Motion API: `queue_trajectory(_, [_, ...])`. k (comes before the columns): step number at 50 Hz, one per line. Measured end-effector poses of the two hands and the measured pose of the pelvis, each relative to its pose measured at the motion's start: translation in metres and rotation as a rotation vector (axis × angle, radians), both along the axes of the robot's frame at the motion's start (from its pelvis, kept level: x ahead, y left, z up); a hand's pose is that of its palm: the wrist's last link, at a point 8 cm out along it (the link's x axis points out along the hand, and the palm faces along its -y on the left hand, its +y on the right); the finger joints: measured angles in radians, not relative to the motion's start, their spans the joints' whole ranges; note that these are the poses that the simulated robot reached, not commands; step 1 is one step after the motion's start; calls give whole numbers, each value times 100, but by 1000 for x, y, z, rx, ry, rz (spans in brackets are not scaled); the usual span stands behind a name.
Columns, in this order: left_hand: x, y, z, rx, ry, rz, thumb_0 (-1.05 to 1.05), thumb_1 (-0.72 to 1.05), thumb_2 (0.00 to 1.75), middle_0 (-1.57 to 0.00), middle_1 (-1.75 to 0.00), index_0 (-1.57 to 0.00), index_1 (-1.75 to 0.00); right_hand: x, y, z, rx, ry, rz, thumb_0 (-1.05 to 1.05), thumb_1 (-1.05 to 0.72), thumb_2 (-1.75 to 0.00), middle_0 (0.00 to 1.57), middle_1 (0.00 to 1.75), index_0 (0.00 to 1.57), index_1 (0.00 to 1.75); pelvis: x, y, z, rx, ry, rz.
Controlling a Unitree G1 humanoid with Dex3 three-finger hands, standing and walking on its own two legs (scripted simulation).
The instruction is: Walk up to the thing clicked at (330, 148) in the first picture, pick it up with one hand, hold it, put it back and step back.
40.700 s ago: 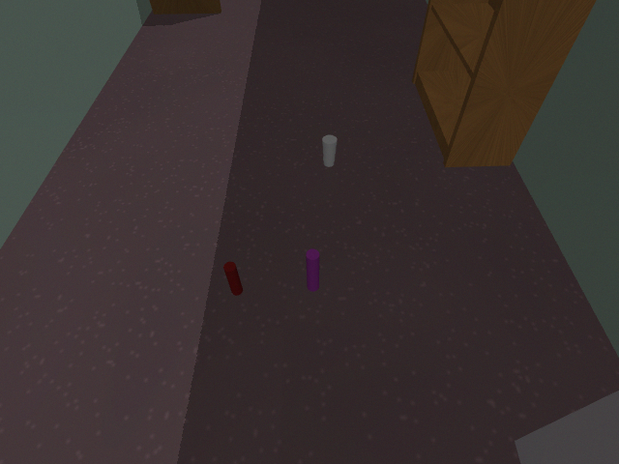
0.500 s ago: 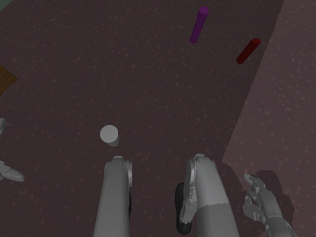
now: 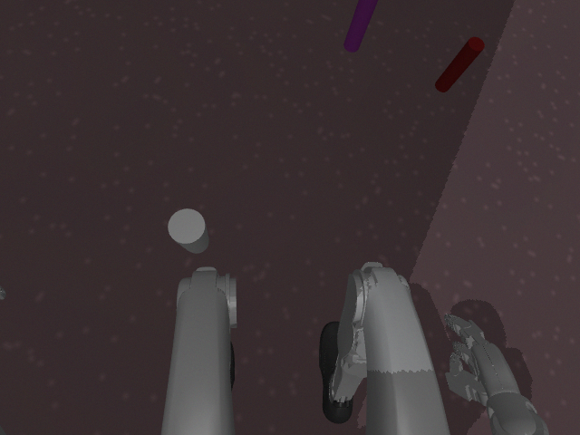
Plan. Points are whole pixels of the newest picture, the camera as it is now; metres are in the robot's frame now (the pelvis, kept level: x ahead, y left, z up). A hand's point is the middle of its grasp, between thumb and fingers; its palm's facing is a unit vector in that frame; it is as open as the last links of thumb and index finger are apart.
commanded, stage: go down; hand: left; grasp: from the side
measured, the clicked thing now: (192, 234) +0.43 +0.20 -0.35
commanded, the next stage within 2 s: approach in 0.86 s
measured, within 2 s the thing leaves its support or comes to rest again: neither
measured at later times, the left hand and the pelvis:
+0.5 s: hand out of the picture +0.36 +0.39 -0.04, palm faces +0.12 -0.98 -0.13, open 17.5 cm; pelvis +0.00 +0.00 -0.03, yaw -1 degrees
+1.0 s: hand out of the picture +0.37 +0.40 -0.05, palm faces +0.12 -0.99 -0.12, open 17.5 cm; pelvis +0.00 +0.01 -0.05, yaw -1 degrees
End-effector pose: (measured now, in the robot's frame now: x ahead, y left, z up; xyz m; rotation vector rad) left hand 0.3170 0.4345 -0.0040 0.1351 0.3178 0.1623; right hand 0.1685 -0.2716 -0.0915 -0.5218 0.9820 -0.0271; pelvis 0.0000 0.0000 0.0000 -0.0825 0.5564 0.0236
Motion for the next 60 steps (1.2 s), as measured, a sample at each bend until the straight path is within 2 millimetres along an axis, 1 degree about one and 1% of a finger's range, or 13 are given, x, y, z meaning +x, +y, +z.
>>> queue_trajectory(13, [8,5,-12,-9,-36,-9,-1,-53,9,-6,-9,-5,-9,-14,-2,-19,-6,32,-1,1,-91,-90,20,30,20,30,-3,1,-20,-5,-7,-3])
queue_trajectory(28, [13,8,-24,-18,-56,-23,-1,-56,8,-5,-8,-4,-8,-26,-2,-31,-17,75,-11,1,-92,-91,20,30,20,30,-4,4,-32,-13,-9,-3])
queue_trajectory(44, [21,11,-33,-27,-94,-24,-1,-56,9,-5,-7,-4,-8,-22,-1,-42,-18,83,0,1,-91,-91,20,30,20,30,-2,5,-43,-16,-6,-2])
queue_trajectory(52, [22,11,-35,-32,-112,-31,-1,-56,9,-6,-8,-4,-9,-17,-1,-44,-21,73,4,1,-91,-91,20,30,20,30,-2,6,-47,-18,-7,0])
queue_trajectory(56, [19,9,-44,-55,-135,-24,-1,-55,8,-7,-8,-4,-10,-16,-1,-46,-23,69,15,1,-91,-90,20,30,20,30,-3,6,-50,-18,-11,-2])
queue_trajectory(58, [18,7,-54,-66,-155,-25,-1,-55,7,-7,-8,-4,-10,-16,-1,-49,-27,71,29,1,-91,-90,20,30,20,30,-3,6,-55,-19,-17,-4])
queue_trajectory(60, [17,2,-67,-81,-177,-28,-1,-54,7,-7,-8,-4,-10,-15,-1,-53,-32,73,47,1,-91,-90,20,30,20,30,-4,6,-60,-21,-26,-7])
